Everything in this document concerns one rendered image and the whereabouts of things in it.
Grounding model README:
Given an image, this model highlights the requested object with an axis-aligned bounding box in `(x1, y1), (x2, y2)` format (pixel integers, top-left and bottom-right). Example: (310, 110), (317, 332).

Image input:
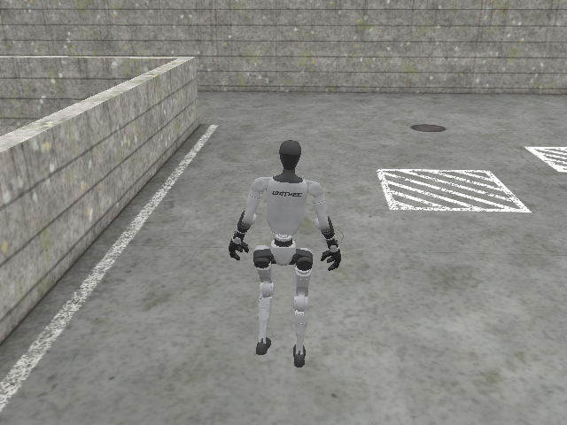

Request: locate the right robot forearm
(321, 216), (339, 252)

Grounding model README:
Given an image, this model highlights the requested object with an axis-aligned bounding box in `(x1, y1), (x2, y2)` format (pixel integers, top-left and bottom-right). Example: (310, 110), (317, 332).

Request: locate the left robot hand
(229, 239), (249, 260)

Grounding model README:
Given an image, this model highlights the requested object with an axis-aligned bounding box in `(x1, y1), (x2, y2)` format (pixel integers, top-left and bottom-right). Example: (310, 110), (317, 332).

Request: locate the right robot hand
(321, 249), (341, 271)

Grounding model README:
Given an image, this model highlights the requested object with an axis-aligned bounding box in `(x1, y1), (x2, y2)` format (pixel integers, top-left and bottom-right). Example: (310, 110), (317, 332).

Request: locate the robot head
(273, 140), (303, 183)

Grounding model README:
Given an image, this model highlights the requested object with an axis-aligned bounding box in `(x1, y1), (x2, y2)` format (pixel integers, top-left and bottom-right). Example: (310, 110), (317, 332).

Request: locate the right robot shin
(295, 297), (308, 355)

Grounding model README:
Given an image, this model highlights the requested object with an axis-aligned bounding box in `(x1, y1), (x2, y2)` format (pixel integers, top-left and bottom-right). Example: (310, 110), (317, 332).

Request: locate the right robot upper arm
(307, 180), (330, 230)

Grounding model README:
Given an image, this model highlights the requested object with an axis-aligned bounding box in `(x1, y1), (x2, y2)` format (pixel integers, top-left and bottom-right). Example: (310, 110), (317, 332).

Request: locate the left robot forearm
(232, 211), (251, 244)

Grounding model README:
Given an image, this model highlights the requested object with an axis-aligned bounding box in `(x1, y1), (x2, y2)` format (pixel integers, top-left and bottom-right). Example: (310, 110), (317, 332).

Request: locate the left robot upper arm
(242, 177), (270, 225)

